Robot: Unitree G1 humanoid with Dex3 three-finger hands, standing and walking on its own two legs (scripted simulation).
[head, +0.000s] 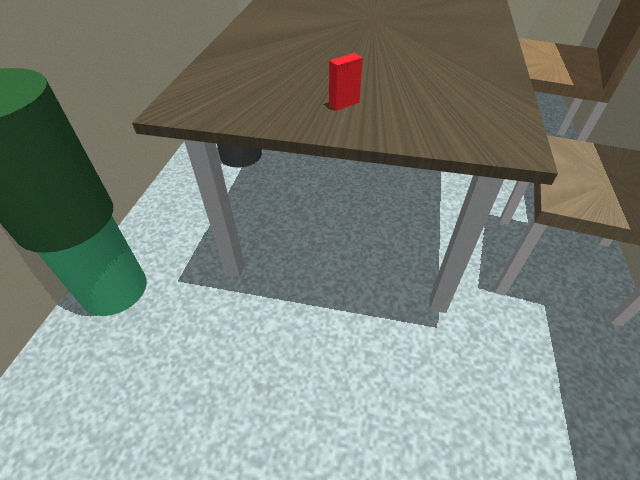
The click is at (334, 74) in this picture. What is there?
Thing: carton on end
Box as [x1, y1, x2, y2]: [329, 53, 362, 110]
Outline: 354,53 329,60 329,105 336,110 356,103 359,100 362,58
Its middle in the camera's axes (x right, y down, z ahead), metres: +0.06 -0.42 +1.00
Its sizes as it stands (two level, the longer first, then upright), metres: 0.076 0.033 0.117
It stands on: a support 0.72 m high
